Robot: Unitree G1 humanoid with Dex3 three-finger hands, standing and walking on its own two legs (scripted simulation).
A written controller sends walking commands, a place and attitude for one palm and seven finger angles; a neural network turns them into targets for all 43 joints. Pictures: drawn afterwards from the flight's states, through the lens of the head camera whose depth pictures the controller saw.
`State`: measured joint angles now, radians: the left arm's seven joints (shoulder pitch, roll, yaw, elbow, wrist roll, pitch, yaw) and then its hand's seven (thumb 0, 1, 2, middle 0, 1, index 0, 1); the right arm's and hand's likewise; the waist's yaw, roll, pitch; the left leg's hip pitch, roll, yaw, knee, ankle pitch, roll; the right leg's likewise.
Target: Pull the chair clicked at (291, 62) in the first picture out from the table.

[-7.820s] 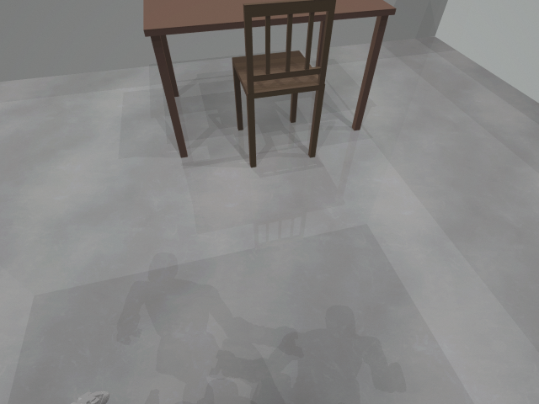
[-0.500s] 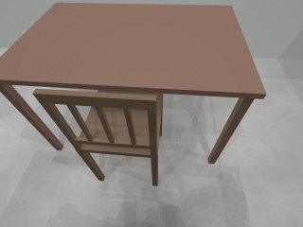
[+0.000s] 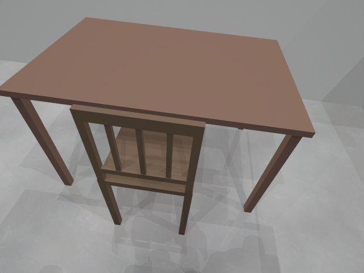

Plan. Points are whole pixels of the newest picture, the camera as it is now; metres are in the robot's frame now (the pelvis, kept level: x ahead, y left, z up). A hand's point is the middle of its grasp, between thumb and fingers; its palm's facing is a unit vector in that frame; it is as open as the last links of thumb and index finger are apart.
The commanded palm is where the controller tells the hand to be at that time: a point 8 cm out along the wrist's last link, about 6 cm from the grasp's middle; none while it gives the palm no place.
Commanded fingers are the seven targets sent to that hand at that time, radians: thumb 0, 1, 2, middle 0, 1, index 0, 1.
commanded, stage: come to a stop and stand still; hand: left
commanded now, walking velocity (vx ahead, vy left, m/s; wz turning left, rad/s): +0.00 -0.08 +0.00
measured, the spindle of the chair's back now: (141, 152) +0.50 +0.17 -0.11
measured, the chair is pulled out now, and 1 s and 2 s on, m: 0.00 0.00 0.00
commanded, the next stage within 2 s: look again from close up in 0.04 s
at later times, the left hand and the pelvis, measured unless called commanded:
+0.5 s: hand out of the picture +0.01 +0.14 -0.17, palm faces +0.00 -0.97 -0.24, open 7.3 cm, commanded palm none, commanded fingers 0.00 0.90 0.90 -0.20 -0.30 -0.20 -0.30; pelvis +0.00 -0.03 -0.01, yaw -1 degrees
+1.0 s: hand out of the picture +0.00 +0.15 -0.18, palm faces +0.01 -0.98 -0.19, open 7.4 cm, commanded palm none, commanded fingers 0.00 0.90 0.90 -0.20 -0.30 -0.20 -0.30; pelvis -0.01 -0.03 +0.00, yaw -1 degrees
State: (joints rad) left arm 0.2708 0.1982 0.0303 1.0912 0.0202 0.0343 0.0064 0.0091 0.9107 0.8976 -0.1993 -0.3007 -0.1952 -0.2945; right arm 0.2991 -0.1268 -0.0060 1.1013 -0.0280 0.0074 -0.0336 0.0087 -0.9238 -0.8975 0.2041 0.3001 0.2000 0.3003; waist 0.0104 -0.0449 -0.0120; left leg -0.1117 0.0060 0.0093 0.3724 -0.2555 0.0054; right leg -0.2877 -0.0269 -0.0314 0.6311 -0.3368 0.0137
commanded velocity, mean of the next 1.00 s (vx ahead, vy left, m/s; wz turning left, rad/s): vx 0.01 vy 0.01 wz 0.00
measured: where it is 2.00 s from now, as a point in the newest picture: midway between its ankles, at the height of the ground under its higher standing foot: outside the picture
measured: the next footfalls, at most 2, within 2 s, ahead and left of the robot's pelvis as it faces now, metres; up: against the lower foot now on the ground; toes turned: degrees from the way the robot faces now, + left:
right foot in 0.10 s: +0.06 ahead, -0.09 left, +0.00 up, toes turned -5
